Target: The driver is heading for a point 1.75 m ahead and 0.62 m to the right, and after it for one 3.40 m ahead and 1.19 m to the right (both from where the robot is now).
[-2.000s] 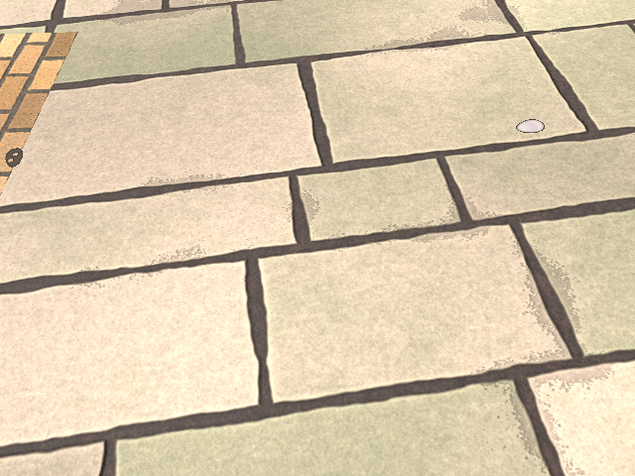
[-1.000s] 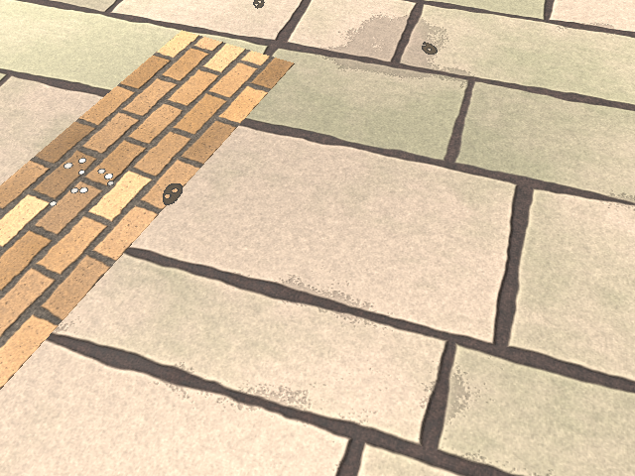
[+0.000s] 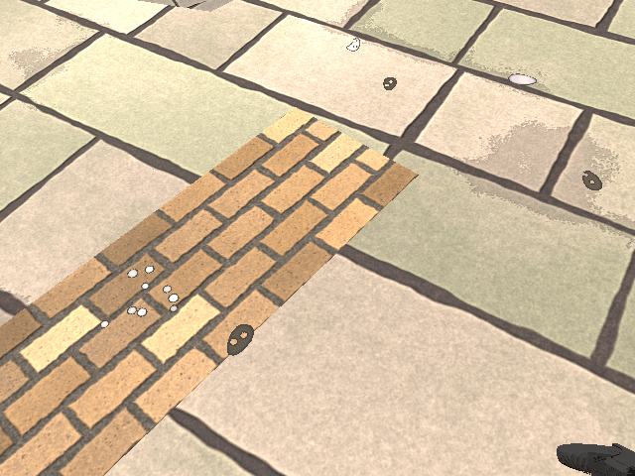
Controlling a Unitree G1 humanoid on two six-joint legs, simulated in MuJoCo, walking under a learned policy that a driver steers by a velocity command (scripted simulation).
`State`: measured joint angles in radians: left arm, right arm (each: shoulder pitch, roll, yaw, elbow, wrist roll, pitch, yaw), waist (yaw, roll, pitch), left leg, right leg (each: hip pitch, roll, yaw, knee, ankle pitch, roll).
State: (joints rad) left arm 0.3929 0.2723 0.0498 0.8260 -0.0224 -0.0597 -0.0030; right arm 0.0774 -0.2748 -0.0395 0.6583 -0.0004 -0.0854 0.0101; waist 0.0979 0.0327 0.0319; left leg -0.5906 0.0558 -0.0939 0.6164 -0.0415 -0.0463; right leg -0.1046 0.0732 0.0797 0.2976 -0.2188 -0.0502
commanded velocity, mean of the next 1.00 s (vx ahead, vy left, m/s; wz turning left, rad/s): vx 0.50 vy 0.00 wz -0.53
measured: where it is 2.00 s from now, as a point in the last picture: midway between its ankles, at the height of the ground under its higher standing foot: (558, 273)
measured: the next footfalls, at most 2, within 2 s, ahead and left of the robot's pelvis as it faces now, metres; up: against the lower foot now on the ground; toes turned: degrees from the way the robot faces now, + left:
left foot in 0.12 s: +0.24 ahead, +0.14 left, +0.00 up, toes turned -8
right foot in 0.64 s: +0.45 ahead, -0.18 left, +0.00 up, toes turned -25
